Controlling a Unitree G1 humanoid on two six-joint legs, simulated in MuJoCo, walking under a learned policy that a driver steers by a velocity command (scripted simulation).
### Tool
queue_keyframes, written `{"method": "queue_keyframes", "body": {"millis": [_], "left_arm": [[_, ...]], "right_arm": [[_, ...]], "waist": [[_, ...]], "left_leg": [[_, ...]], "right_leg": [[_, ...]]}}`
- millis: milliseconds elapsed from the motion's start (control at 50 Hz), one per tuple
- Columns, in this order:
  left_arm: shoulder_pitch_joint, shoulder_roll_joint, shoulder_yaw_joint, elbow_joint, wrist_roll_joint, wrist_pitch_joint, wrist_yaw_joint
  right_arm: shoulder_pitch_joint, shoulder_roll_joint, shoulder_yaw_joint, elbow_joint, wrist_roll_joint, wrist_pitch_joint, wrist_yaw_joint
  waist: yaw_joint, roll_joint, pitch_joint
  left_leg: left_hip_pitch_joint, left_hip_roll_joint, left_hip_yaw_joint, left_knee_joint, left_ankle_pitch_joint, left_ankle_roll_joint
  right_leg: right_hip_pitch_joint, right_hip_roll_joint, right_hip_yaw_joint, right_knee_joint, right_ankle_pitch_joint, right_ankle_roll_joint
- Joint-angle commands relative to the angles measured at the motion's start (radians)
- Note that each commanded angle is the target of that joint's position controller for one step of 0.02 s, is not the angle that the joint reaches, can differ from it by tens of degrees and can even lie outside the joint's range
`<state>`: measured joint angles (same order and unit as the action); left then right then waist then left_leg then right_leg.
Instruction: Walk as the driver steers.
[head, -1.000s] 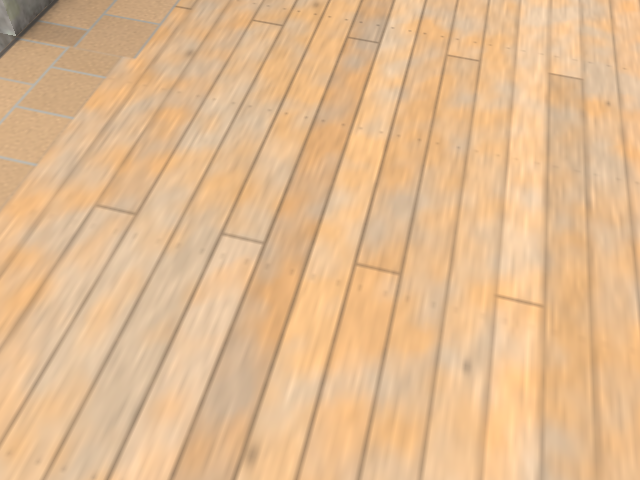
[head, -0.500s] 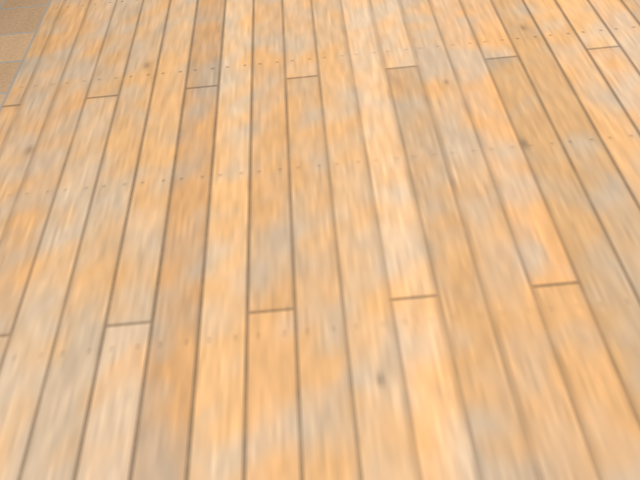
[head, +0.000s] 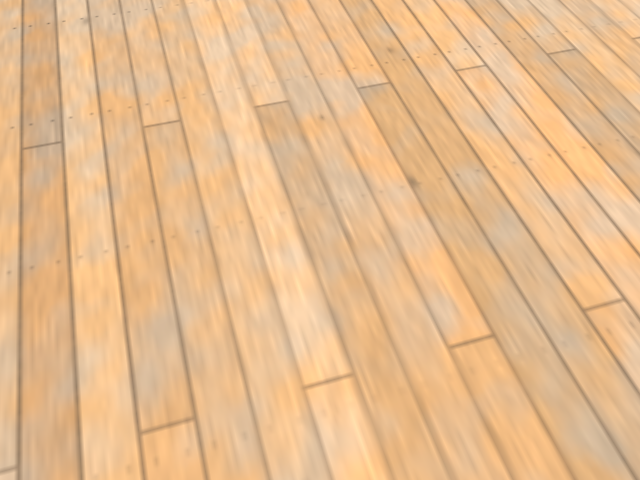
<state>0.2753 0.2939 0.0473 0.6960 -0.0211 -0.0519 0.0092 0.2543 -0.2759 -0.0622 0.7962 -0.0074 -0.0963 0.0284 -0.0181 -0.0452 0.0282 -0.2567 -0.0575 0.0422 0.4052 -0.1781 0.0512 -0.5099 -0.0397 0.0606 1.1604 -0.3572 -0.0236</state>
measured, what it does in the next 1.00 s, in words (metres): walks ahead, turning left: right foot, then left foot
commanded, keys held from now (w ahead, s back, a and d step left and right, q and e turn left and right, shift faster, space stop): w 0.20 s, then w+q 0.66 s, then q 0.14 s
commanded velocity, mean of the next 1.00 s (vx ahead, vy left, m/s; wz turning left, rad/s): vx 0.48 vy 0.00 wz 0.30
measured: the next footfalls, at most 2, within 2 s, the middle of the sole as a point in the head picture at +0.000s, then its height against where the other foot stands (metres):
right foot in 0.30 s outside the picture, level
left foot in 0.82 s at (266, 421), level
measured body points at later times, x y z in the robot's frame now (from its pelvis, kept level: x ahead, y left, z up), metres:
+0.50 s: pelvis +0.28 -0.06 +0.00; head +0.31 -0.07 +0.45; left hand +0.36 +0.22 -0.10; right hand +0.42 -0.34 -0.12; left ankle +0.28 +0.09 -0.65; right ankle +0.31 -0.16 -0.74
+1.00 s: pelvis +0.54 +0.04 +0.00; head +0.59 +0.07 +0.44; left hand +0.59 +0.36 -0.10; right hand +0.76 -0.18 -0.10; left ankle +0.56 +0.11 -0.74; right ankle +0.59 -0.12 -0.65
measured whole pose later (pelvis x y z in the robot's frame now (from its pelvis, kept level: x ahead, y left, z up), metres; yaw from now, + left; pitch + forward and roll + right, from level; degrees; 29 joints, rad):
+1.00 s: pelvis +0.54 +0.04 +0.00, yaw +23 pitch +2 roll -1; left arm 0.14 0.31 0.06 0.70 0.01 -0.10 0.01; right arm 0.25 -0.30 -0.07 0.68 0.00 -0.03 0.03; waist -0.02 -0.02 0.08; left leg -0.32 -0.11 -0.03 0.46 -0.16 0.11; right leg -0.55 -0.07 0.06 1.15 -0.39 0.04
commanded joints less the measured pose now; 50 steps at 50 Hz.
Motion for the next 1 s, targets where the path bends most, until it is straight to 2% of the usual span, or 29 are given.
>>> {"method": "queue_keyframes", "body": {"millis": [20, 60, 120, 160, 220, 260, 280, 300, 320, 340, 360, 400, 420, 460, 500, 540, 620, 720, 760, 780, 800, 820, 840, 860, 880, 900, 920, 960, 1000], "left_arm": [[0.002, 0.051, 0.010, -0.076, 0.012, -0.011, -0.003], [-0.058, 0.038, -0.001, -0.093, 0.021, -0.019, -0.007], [-0.162, 0.026, -0.010, -0.110, 0.015, -0.032, -0.021], [-0.225, 0.031, -0.009, -0.127, 0.005, -0.036, -0.030], [-0.282, 0.055, 0.001, -0.154, 0.001, -0.042, -0.043], [-0.217, 0.086, 0.020, -0.146, 0.003, -0.047, -0.045], [-0.097, 0.123, 0.042, -0.112, 0.008, -0.048, -0.040], [0.069, 0.180, 0.066, -0.081, 0.020, -0.046, -0.029], [0.178, 0.286, 0.089, -0.073, 0.046, -0.036, -0.018], [0.206, 0.235, 0.076, -0.068, 0.039, -0.033, -0.021], [0.152, 0.170, 0.054, -0.062, 0.029, -0.034, -0.022], [0.033, 0.106, 0.034, -0.056, 0.025, -0.037, -0.024], [-0.011, 0.079, 0.027, -0.055, 0.030, -0.046, -0.027], [-0.051, 0.073, 0.032, -0.041, 0.035, -0.064, -0.026], [-0.063, 0.087, 0.040, -0.023, 0.038, -0.075, -0.021], [-0.052, 0.098, 0.047, -0.003, 0.039, -0.076, -0.013], [-0.021, 0.136, 0.059, 0.024, 0.031, -0.063, 0.001], [0.036, 0.176, 0.078, 0.065, 0.003, -0.031, 0.004], [0.023, 0.207, 0.087, 0.066, -0.005, -0.016, 0.008], [0.014, 0.219, 0.090, 0.064, -0.010, -0.007, 0.011], [-0.001, 0.214, 0.086, 0.060, -0.015, 0.000, 0.012], [0.015, 0.178, 0.070, 0.047, 0.004, -0.006, 0.016], [0.110, 0.024, 0.023, -0.011, 0.044, -0.029, 0.006], [0.027, 0.093, 0.025, -0.022, 0.012, -0.068, -0.007], [-0.079, 0.147, 0.039, -0.054, -0.025, -0.085, -0.013], [-0.094, 0.136, 0.033, -0.058, -0.013, -0.094, -0.006], [-0.090, 0.141, 0.038, -0.044, 0.019, -0.092, 0.005], [-0.060, 0.154, 0.049, -0.038, 0.037, -0.064, 0.008], [-0.050, 0.111, 0.037, -0.034, 0.041, -0.039, 0.012]], "right_arm": [[-0.024, -0.131, -0.026, -0.050, 0.012, -0.023, -0.009], [-0.012, -0.156, -0.032, -0.043, 0.018, -0.020, -0.013], [0.018, -0.175, -0.032, -0.034, 0.028, -0.010, -0.014], [0.072, -0.189, -0.034, -0.016, 0.035, -0.001, -0.013], [0.120, -0.203, -0.036, 0.006, 0.041, 0.019, -0.014], [0.116, -0.218, -0.037, 0.010, 0.041, 0.035, -0.019], [0.111, -0.204, -0.030, 0.009, 0.038, 0.039, -0.021], [0.104, -0.156, -0.010, -0.009, 0.022, 0.035, -0.022], [0.182, -0.043, 0.024, -0.047, 0.011, 0.020, -0.021], [0.191, -0.079, 0.020, -0.041, 0.033, 0.005, -0.021], [0.123, -0.161, -0.007, -0.053, 0.058, 0.003, -0.019], [0.033, -0.149, -0.009, -0.073, 0.042, 0.011, -0.020], [0.039, -0.141, -0.016, -0.069, 0.037, 0.026, -0.020], [0.071, -0.097, -0.012, -0.059, 0.041, 0.054, -0.018], [0.045, -0.082, -0.012, -0.073, 0.037, 0.069, -0.021], [-0.003, -0.073, -0.010, -0.092, 0.031, 0.071, -0.019], [-0.132, -0.045, 0.004, -0.132, 0.027, 0.059, 0.010], [-0.241, -0.062, 0.001, -0.201, 0.028, 0.061, 0.035], [-0.207, -0.090, -0.014, -0.213, 0.026, 0.066, 0.038], [-0.127, -0.118, -0.031, -0.201, 0.028, 0.070, 0.035], [0.022, -0.164, -0.060, -0.165, 0.032, 0.073, 0.026], [0.186, -0.243, -0.096, -0.125, 0.034, 0.084, 0.006], [0.148, -0.359, -0.110, -0.132, 0.040, 0.078, -0.003], [0.171, -0.290, -0.085, -0.173, 0.033, 0.059, 0.005], [0.128, -0.233, -0.069, -0.166, 0.022, 0.044, 0.009], [0.067, -0.209, -0.060, -0.171, 0.023, 0.037, 0.008], [-0.004, -0.177, -0.052, -0.184, 0.022, 0.037, 0.005], [-0.056, -0.156, -0.045, -0.205, 0.005, 0.042, -0.007], [-0.052, -0.176, -0.051, -0.193, 0.008, 0.044, -0.020]], "waist": [[0.027, 0.122, -0.008], [0.011, 0.105, 0.002], [-0.028, 0.097, 0.017], [-0.057, 0.100, 0.021], [-0.062, 0.107, 0.035], [-0.004, 0.119, 0.003], [0.063, 0.108, -0.070], [0.142, 0.081, -0.198], [0.131, -0.147, -0.357], [0.143, -0.223, -0.436], [0.140, -0.140, -0.281], [0.086, -0.064, -0.119], [0.053, -0.079, -0.078], [0.015, -0.076, -0.054], [0.003, -0.043, -0.022], [0.011, -0.020, 0.001], [0.058, 0.003, 0.039], [0.083, 0.006, 0.075], [0.045, -0.025, 0.025], [-0.004, -0.038, -0.030], [-0.091, -0.024, -0.109], [-0.160, 0.051, -0.199], [-0.024, 0.333, -0.261], [-0.093, 0.215, -0.412], [-0.106, 0.157, -0.264], [-0.059, 0.090, -0.167], [-0.015, 0.056, -0.114], [0.036, 0.069, -0.105], [0.050, 0.063, -0.105]], "left_leg": [[0.061, 0.294, -0.297, -0.269, 0.066, 0.214], [0.059, 0.278, -0.229, -0.285, 0.117, 0.207], [0.051, 0.235, -0.132, -0.278, 0.165, 0.166], [0.091, 0.249, -0.126, -0.265, 0.163, 0.152], [0.184, 0.293, -0.155, -0.215, 0.187, 0.128], [0.215, 0.296, -0.165, -0.115, 0.325, 0.103], [0.190, 0.253, -0.132, 0.032, 0.446, 0.078], [0.055, 0.202, -0.094, 0.268, 0.357, 0.040], [-0.314, 0.058, -0.023, 0.665, -0.059, -0.040], [-0.439, 0.028, -0.151, 0.838, -0.395, -0.043], [-0.525, 0.082, -0.170, 0.910, -0.341, -0.039], [-0.497, 0.157, -0.134, 0.837, -0.193, -0.038], [-0.445, 0.183, -0.142, 0.794, -0.143, -0.042], [-0.374, 0.190, -0.137, 0.772, -0.090, -0.057], [-0.401, 0.191, -0.147, 0.728, -0.030, -0.070], [-0.440, 0.188, -0.153, 0.627, 0.062, -0.076], [-0.404, 0.170, -0.080, 0.380, 0.231, -0.058], [-0.432, 0.147, -0.017, 0.250, 0.125, 0.000], [-0.334, 0.088, 0.041, 0.242, 0.022, 0.040], [-0.225, 0.044, 0.071, 0.240, -0.021, 0.064], [-0.013, -0.007, 0.087, 0.183, 0.020, 0.099], [0.295, 0.047, -0.052, 0.166, 0.060, 0.147], [0.593, 0.303, -0.628, 0.068, -0.096, 0.329], [0.661, 0.385, -0.899, -0.090, -0.239, 0.379], [0.570, 0.373, -0.763, -0.117, -0.090, 0.327], [0.424, 0.329, -0.619, -0.094, 0.117, 0.293], [0.287, 0.290, -0.501, -0.073, 0.330, 0.264], [0.127, 0.252, -0.393, -0.081, 0.581, 0.250], [0.056, 0.225, -0.325, -0.084, 0.717, 0.247]], "right_leg": [[-0.134, -0.089, 0.030, -0.109, 0.056, 0.013], [-0.137, -0.096, 0.010, -0.236, 0.172, 0.025], [-0.068, -0.063, -0.033, -0.448, 0.342, 0.032], [-0.043, -0.042, -0.050, -0.527, 0.396, 0.032], [-0.035, -0.022, -0.046, -0.610, 0.343, 0.005], [0.078, 0.011, -0.063, -0.664, 0.286, -0.020], [0.254, 0.034, -0.082, -0.693, 0.281, -0.044], [0.521, -0.058, -0.005, -0.653, 0.294, -0.088], [0.882, -0.336, 0.404, -0.683, 0.165, -0.211], [0.889, -0.402, 0.672, -0.820, 0.052, -0.264], [0.789, -0.366, 0.526, -0.830, 0.017, -0.222], [0.546, -0.282, 0.286, -0.883, 0.118, -0.179], [0.457, -0.248, 0.205, -0.923, 0.177, -0.167], [0.364, -0.235, 0.106, -0.985, 0.264, -0.173], [0.346, -0.234, 0.022, -1.018, 0.343, -0.176], [0.371, -0.227, -0.050, -1.028, 0.387, -0.171], [0.406, -0.213, -0.174, -1.037, 0.399, -0.143], [0.570, -0.262, -0.228, -0.965, 0.506, -0.117], [0.608, -0.261, -0.257, -0.843, 0.827, -0.095], [0.607, -0.248, -0.273, -0.717, 0.984, -0.082], [0.544, -0.211, -0.303, -0.515, 1.018, -0.053], [0.316, -0.170, -0.303, -0.224, 0.766, -0.004], [-0.138, 0.040, -0.222, 0.141, -0.189, 0.066], [-0.244, 0.068, 0.029, 0.254, -0.260, 0.054], [-0.319, 0.028, 0.038, 0.244, -0.173, 0.039], [-0.290, -0.012, 0.031, 0.167, -0.092, 0.030], [-0.226, -0.043, 0.026, 0.092, -0.052, 0.039], [-0.096, -0.060, 0.024, 0.030, -0.026, 0.058], [-0.066, -0.043, -0.001, -0.061, 0.010, 0.086]]}}
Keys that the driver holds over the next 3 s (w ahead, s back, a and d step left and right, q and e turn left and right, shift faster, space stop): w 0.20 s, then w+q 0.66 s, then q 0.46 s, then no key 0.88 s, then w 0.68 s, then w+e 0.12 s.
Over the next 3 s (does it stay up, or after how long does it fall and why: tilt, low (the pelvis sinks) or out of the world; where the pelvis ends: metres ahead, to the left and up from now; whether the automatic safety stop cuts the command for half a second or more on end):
stays up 0.96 0.31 -0.02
